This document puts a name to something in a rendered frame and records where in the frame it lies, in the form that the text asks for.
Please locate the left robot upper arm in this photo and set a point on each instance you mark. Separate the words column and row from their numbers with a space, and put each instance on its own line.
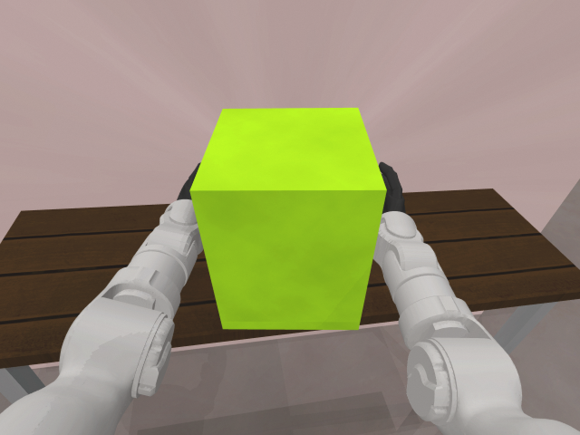
column 117, row 352

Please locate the robot left hand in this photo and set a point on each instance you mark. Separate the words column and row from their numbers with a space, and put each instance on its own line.
column 185, row 191

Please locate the robot right hand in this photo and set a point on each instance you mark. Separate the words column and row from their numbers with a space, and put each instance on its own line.
column 394, row 200

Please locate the carton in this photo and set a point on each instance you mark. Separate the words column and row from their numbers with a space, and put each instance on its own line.
column 289, row 203

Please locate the robot left forearm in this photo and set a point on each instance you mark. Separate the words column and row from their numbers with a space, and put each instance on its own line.
column 160, row 268

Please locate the right robot upper arm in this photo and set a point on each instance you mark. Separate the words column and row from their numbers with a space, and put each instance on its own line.
column 469, row 386

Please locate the robot right forearm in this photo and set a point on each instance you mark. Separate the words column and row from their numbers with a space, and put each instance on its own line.
column 424, row 299

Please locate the table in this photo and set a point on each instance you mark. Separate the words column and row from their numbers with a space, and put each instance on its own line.
column 54, row 262

